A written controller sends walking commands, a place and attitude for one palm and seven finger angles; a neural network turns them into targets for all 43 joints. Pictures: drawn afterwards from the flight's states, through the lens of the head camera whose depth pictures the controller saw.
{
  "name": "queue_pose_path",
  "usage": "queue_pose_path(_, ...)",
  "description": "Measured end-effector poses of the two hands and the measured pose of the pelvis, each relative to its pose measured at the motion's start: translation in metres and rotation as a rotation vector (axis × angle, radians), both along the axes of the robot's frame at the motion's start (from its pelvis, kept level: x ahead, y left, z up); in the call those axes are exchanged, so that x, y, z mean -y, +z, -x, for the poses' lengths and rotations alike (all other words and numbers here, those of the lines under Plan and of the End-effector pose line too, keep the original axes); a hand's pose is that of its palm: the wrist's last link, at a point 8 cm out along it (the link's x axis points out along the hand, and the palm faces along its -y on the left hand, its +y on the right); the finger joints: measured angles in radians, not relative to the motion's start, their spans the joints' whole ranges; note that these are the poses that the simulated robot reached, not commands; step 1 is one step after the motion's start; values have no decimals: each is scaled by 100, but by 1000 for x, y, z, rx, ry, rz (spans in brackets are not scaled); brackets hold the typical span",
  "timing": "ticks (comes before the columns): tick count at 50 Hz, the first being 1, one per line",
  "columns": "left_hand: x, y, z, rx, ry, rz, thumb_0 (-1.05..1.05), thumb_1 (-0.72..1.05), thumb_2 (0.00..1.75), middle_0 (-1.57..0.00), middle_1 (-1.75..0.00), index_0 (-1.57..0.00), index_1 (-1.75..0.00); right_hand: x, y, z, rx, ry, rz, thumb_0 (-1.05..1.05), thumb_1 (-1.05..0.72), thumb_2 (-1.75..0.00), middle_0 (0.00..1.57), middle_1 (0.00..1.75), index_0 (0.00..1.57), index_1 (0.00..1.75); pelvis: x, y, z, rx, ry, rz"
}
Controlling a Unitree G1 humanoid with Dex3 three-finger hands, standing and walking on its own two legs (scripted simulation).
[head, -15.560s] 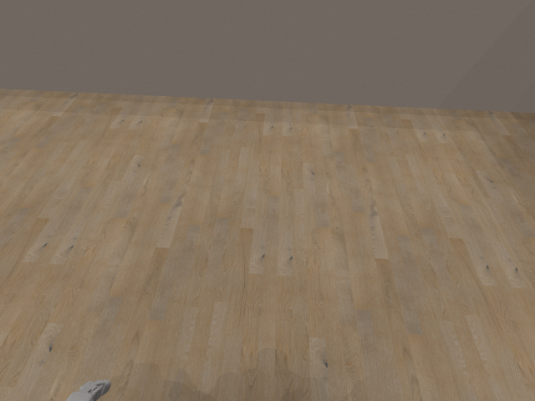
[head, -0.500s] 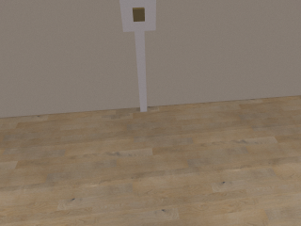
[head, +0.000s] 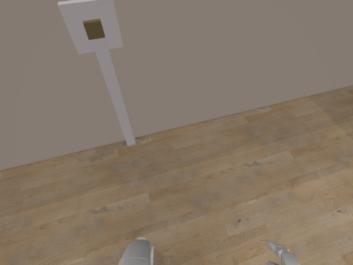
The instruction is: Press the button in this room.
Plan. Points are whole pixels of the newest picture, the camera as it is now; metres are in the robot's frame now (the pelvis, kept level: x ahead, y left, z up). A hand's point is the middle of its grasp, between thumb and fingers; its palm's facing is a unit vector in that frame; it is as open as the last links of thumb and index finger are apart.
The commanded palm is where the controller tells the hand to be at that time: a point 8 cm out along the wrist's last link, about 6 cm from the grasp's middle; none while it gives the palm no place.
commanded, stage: walk to a spot facing it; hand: left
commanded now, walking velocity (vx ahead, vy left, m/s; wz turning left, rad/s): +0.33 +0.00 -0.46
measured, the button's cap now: (94, 29) +0.88 +0.42 +0.07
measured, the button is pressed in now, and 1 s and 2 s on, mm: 0 0 0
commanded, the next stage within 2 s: turn to face it in 0.52 s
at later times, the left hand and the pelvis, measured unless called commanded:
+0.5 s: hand (117, 183) +0.36 +0.24 -0.16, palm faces -0.26 -0.93 -0.25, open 7.4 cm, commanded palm none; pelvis +0.19 +0.06 -0.01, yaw -18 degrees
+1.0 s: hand (153, 174) +0.40 +0.13 -0.17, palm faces -0.27 -0.95 -0.16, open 7.3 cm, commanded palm none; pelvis +0.24 +0.01 -0.01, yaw -16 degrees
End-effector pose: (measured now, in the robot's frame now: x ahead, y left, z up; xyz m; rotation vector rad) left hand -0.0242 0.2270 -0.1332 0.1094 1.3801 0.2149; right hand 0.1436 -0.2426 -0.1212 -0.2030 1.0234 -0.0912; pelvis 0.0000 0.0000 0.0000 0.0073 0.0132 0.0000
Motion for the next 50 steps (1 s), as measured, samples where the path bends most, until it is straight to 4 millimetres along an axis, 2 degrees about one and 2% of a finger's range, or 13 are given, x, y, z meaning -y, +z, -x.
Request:
queue_pose_path(8, -42, -20, -70, -45, -16, 12, 0, 90, 90, -21, -30, -21, -30, -46, -4, -80, 13, 9, 7, 1, -91, -90, 20, 30, 20, 30, -37, -13, -78, -13, -61, 19)
queue_pose_path(11, -66, -33, -107, -78, -60, 13, 0, 91, 90, -21, -30, -20, -30, -59, -10, -93, 33, -30, 18, 1, -91, -90, 20, 30, 20, 30, -52, -22, -104, -4, -118, 18)
queue_pose_path(13, -78, -32, -141, -75, -119, 3, 1, 91, 90, -21, -30, -20, -30, -63, -9, -85, 14, -83, 15, 1, -90, -90, 20, 30, 20, 30, -57, -19, -118, 5, -163, 19)
queue_pose_path(16, -90, -25, -205, -22, -203, -12, 1, 91, 90, -20, -30, -20, -30, -66, -8, -58, -60, -178, 16, 1, -90, -90, 20, 30, 20, 30, -62, -12, -136, 10, -199, 29)
queue_pose_path(21, -85, -9, -314, 122, -316, -32, 1, 91, 90, -20, -30, -20, -30, -60, -9, 0, -236, -339, 33, 0, -92, -90, 20, 30, 20, 30, -64, -4, -164, 7, -258, 26)
queue_pose_path(24, -66, -1, -369, 188, -385, -32, 1, 91, 90, -20, -30, -20, -30, -58, -11, 30, -326, -419, 26, 0, -92, -90, 20, 30, 20, 30, -60, -5, -180, 7, -294, 18)
queue_pose_path(27, -35, 4, -417, 238, -462, -25, 0, 91, 90, -20, -30, -19, -30, -56, -18, 51, -388, -490, 2, 1, -92, -90, 20, 30, 20, 30, -51, -8, -195, 11, -332, 9)
queue_pose_path(32, 28, 1, -477, 319, -594, -15, 0, 91, 90, -20, -30, -20, -30, -49, -43, 65, -433, -591, -65, 1, -91, -90, 20, 30, 20, 30, -23, -26, -219, 20, -396, -9)
queue_pose_path(34, 49, 0, -487, 352, -627, -11, 0, 91, 90, -20, -30, -20, -30, -43, -52, 60, -439, -610, -87, 1, -91, -90, 20, 30, 20, 30, -14, -30, -223, 25, -414, -3)
queue_pose_path(36, 63, 1, -488, 353, -639, -2, 0, 91, 90, -20, -30, -20, -30, -37, -54, 47, -424, -617, -97, 1, -91, -90, 20, 30, 20, 30, -9, -28, -226, 35, -415, 2)
queue_pose_path(42, 81, 4, -467, 306, -600, 36, 0, 91, 90, -20, -30, -20, -30, -28, -43, -6, -319, -561, -117, 1, -91, -90, 20, 30, 20, 30, 2, -14, -236, 40, -384, 10)
queue_pose_path(46, 77, -1, -449, 288, -524, 69, 0, 91, 90, -21, -30, -21, -30, -27, -38, -34, -295, -497, -116, 1, -91, -90, 20, 30, 20, 30, 2, -11, -240, 42, -333, 19)
queue_pose_path(50, 51, -10, -431, 274, -419, 67, 0, 91, 90, -21, -30, -21, -30, -22, -32, -54, -302, -428, -73, 1, -92, -90, 20, 30, 20, 30, -6, -13, -242, 38, -278, 28)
